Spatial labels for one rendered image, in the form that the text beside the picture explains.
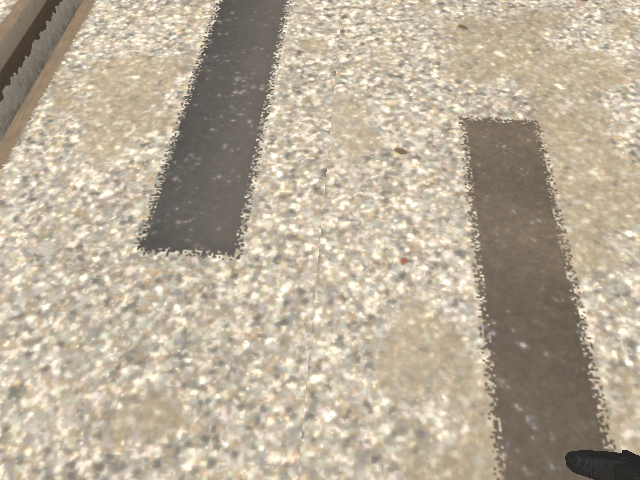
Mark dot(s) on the right robot hand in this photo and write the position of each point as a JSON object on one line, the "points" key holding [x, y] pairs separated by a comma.
{"points": [[604, 465]]}

